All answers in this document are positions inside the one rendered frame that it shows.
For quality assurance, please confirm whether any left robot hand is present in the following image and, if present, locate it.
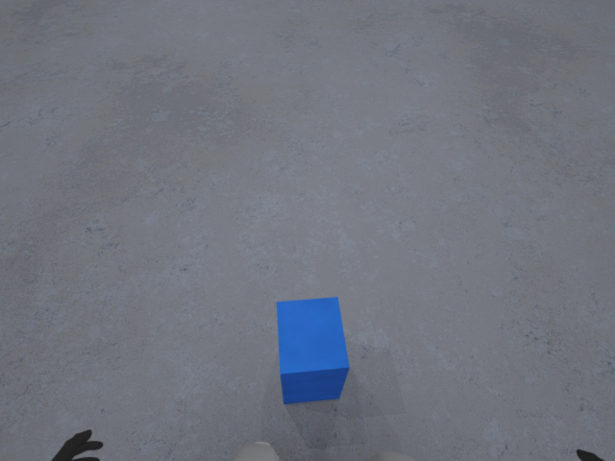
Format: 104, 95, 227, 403
51, 430, 103, 461

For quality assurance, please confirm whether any carton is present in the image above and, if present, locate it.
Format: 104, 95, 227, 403
277, 297, 350, 404

